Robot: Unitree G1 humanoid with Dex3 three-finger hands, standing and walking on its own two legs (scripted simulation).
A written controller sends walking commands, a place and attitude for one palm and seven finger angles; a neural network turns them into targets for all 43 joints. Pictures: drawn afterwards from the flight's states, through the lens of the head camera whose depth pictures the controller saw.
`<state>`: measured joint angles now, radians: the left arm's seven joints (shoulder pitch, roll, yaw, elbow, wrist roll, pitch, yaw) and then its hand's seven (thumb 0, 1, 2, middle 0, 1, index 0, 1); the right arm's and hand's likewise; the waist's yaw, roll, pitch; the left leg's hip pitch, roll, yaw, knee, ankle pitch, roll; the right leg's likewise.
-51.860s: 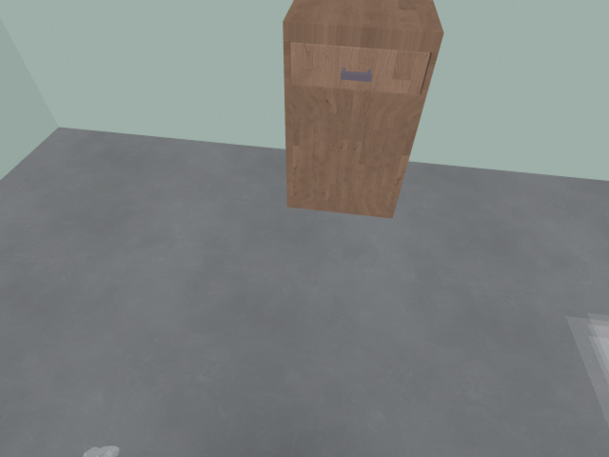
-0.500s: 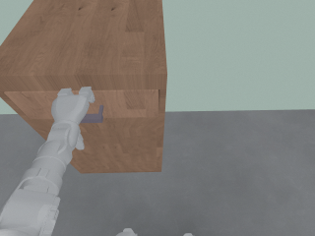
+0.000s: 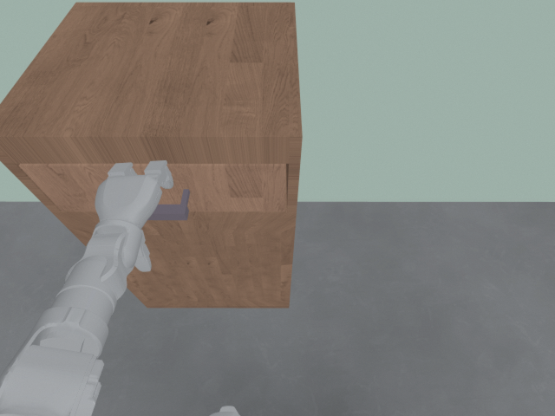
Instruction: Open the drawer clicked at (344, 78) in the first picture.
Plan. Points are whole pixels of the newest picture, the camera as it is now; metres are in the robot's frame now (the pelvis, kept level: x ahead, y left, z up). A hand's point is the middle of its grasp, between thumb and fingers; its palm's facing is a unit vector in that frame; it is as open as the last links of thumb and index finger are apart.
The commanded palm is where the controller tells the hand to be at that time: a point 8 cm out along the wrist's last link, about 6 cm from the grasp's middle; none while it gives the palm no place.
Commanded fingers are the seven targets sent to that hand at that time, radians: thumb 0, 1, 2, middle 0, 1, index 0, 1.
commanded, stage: re-aim the fingers above the handle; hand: left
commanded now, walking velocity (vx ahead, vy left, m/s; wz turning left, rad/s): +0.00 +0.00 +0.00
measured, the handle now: (160, 203) +0.48 +0.22 -0.04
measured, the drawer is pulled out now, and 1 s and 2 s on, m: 0.00 0.00 0.00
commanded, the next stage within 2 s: lower the fingers behind the handle in 0.08 s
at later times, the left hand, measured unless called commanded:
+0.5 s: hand (151, 221) +0.42 +0.22 -0.01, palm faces -0.05 -0.05 -1.00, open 13.8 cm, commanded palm +0.40 +0.22 +0.05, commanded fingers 0.00 -0.50 0.30 -0.30 -1.20 -0.30 -1.20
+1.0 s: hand (155, 227) +0.43 +0.22 -0.03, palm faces -0.04 -0.03 -1.00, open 13.8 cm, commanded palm +0.41 +0.22 +0.01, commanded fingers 0.00 -0.50 0.30 -0.30 -1.20 -0.30 -1.20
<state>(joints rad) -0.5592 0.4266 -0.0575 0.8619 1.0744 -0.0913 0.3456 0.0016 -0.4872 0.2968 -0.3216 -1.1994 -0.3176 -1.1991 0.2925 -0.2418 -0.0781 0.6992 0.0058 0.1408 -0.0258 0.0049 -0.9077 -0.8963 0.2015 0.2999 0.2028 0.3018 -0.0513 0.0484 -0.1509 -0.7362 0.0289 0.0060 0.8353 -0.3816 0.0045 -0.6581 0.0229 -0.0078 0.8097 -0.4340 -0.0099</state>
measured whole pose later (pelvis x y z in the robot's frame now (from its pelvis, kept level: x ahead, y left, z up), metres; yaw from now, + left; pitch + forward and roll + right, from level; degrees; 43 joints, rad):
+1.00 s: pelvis -0.02 +0.00 -0.02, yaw -1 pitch +21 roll -2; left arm -0.64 0.42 -0.03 0.99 1.12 -0.08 0.44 0.00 -0.49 0.30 -0.32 -1.21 -0.32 -1.22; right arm 0.30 -0.23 -0.07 0.72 -0.02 0.12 -0.02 0.00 -0.91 -0.90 0.20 0.30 0.20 0.30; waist -0.08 0.04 -0.19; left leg -0.94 0.04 0.01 0.98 -0.42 0.01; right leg -0.86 0.03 -0.01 0.96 -0.47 -0.01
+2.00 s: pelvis -0.04 +0.01 -0.04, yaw -1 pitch +22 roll -2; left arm -0.73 0.43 -0.07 1.00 1.11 -0.03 0.43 0.00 -0.49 0.30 -0.29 -1.27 -0.29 -1.25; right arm 0.32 -0.24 -0.04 0.70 -0.01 0.12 -0.03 0.00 -0.91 -0.90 0.20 0.30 0.20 0.30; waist -0.09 0.05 -0.19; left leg -1.05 0.03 0.01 1.07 -0.41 0.02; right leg -0.97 0.03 0.00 1.05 -0.47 0.01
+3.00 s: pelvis +0.00 -0.01 +0.00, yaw +0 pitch +16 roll -1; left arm -0.55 0.41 -0.07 0.83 1.07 -0.06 0.34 0.00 -0.49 0.30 -0.32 -1.20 -0.32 -1.20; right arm 0.26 -0.24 -0.08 0.69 0.01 0.14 -0.03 0.00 -0.91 -0.90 0.20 0.30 0.20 0.30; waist -0.04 0.05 -0.15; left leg -0.72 0.03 -0.01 0.83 -0.39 -0.01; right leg -0.65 0.03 -0.02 0.82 -0.44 -0.02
